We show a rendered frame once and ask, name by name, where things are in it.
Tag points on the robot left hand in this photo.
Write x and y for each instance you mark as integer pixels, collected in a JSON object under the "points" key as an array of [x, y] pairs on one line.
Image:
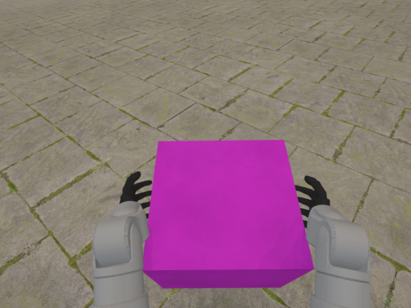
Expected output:
{"points": [[130, 189]]}

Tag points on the robot right hand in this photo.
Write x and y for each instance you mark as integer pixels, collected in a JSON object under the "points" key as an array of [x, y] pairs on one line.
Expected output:
{"points": [[318, 196]]}

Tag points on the right robot forearm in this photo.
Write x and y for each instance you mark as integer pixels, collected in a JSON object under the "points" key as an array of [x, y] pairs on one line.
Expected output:
{"points": [[342, 260]]}

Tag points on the left robot forearm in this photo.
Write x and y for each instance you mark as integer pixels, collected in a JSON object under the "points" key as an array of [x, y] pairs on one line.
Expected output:
{"points": [[117, 258]]}

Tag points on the carton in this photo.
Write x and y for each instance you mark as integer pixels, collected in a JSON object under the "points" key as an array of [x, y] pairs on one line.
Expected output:
{"points": [[224, 214]]}

